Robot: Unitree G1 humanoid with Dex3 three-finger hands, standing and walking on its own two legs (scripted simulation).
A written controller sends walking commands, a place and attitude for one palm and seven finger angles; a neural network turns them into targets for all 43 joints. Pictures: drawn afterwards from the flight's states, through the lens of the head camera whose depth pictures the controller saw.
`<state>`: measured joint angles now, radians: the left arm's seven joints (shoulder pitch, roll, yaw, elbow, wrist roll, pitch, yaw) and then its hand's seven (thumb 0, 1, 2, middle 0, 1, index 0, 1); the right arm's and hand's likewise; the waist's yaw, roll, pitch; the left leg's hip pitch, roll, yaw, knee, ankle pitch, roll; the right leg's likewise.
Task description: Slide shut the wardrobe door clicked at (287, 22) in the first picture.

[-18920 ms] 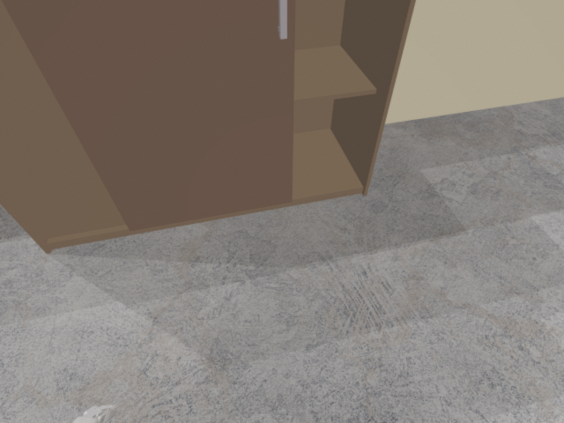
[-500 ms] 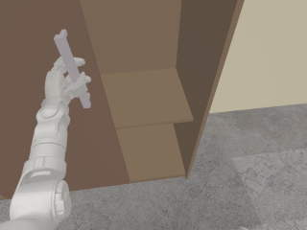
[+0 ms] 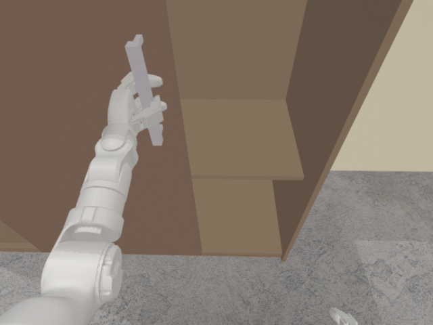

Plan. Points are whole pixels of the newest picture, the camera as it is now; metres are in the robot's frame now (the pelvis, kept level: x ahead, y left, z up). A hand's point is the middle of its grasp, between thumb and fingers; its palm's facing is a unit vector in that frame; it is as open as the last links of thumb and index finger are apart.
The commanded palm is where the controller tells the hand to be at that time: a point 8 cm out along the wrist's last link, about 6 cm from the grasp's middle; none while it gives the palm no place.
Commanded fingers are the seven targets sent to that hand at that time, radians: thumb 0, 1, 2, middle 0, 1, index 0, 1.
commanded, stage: tug the door sideways, standing still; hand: left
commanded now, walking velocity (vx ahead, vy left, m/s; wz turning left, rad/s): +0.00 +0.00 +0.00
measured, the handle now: (149, 95) +0.50 +0.16 +0.17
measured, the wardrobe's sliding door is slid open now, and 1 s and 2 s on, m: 0.37 0.31 0.13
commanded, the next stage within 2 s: step sideways, sliding the door along in 0.52 s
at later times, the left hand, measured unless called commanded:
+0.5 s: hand (171, 113) +0.45 +0.11 +0.17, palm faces +0.10 -0.99 -0.05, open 5.8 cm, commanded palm +0.42 +0.11 +0.17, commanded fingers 0.00 0.90 0.90 -0.45 -1.40 -0.45 -1.40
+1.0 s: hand (186, 114) +0.45 +0.08 +0.16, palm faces +0.11 -0.98 -0.18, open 5.9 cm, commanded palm +0.43 +0.12 +0.17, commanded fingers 0.00 0.90 0.90 -0.45 -1.40 -0.45 -1.40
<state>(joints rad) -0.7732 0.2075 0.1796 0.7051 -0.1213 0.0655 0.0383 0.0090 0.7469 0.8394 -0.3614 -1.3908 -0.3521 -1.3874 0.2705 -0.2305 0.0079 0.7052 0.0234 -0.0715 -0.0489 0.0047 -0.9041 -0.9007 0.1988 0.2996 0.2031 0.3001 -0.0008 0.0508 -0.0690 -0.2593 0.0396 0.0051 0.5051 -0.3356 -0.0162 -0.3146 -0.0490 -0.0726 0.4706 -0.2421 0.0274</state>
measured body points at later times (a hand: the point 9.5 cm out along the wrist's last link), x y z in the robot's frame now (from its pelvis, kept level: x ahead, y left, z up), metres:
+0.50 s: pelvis -0.02 +0.00 +0.00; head +0.01 -0.01 +0.45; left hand +0.43 +0.16 +0.18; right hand +0.06 -0.24 -0.13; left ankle -0.05 +0.13 -0.74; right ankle -0.01 -0.14 -0.74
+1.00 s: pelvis -0.01 -0.05 -0.02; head +0.04 -0.07 +0.43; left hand +0.44 +0.14 +0.17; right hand +0.09 -0.29 -0.16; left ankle -0.05 +0.11 -0.72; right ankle -0.01 -0.14 -0.74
